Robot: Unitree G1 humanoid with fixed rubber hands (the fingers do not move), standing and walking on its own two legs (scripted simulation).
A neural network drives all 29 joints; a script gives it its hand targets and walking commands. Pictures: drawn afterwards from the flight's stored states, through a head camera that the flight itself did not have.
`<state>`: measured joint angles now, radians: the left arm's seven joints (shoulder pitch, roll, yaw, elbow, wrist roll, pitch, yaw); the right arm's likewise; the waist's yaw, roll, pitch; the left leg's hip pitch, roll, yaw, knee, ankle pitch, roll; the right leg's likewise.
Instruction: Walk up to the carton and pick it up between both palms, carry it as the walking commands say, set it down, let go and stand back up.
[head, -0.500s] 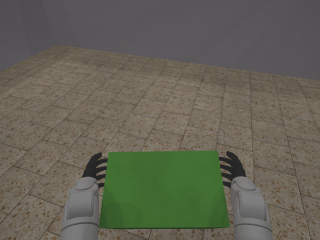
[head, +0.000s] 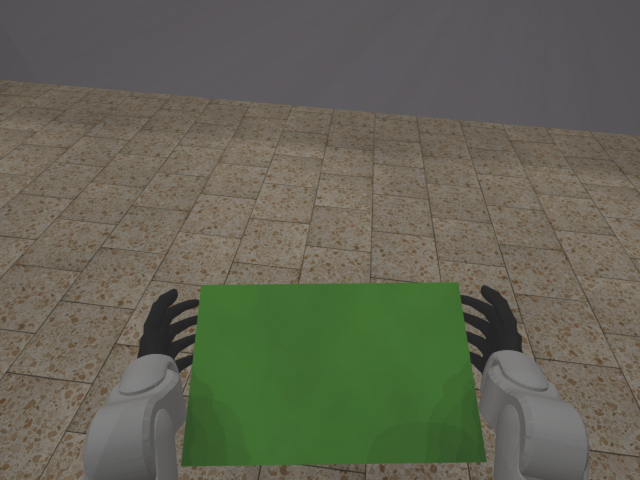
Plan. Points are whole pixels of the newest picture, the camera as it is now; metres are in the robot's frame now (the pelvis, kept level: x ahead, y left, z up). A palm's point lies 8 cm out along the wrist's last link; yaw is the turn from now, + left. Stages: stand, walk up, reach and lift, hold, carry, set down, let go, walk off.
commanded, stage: carry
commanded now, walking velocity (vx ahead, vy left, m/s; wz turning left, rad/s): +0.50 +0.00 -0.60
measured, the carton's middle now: (329, 373) +0.28 +0.00 +0.01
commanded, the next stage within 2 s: none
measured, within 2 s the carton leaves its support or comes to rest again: neither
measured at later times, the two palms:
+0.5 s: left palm (312, 208) +0.55 +0.03 +0.07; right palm (540, 251) +0.46 -0.32 +0.07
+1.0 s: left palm (389, 113) +0.87 -0.14 +0.08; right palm (559, 165) +0.67 -0.43 +0.09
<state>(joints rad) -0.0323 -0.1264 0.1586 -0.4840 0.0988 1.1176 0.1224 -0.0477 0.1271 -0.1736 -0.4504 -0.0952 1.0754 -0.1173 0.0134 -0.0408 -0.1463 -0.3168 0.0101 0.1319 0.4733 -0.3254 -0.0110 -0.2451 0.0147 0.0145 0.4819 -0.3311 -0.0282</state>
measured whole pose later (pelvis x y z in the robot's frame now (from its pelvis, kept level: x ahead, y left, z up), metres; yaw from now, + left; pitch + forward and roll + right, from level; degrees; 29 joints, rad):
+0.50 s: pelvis +0.27 -0.08 -0.01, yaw -16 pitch +4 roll -1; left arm -0.01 -0.13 0.14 -0.48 0.09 1.21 0.16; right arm -0.01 0.13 -0.18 -0.46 -0.10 1.17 -0.13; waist 0.03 0.01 -0.09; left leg -0.45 0.13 0.01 1.21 -0.39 -0.07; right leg -0.39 0.11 -0.18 0.49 -0.19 -0.15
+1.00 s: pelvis +0.58 -0.15 +0.00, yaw -38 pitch +5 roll +0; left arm 0.04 -0.13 0.16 -0.56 0.08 1.20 0.14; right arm 0.00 0.13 -0.14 -0.47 -0.08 1.14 -0.13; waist 0.00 -0.05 -0.13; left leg -0.36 0.08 0.24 0.41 -0.14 0.02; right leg -0.42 0.01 -0.04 1.09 -0.35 -0.04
